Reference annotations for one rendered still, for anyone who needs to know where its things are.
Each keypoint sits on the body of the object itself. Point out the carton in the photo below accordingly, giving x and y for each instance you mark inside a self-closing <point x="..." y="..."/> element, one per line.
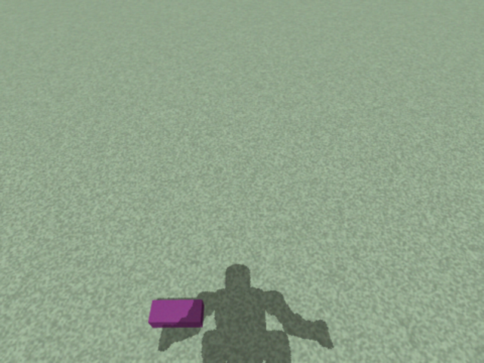
<point x="176" y="313"/>

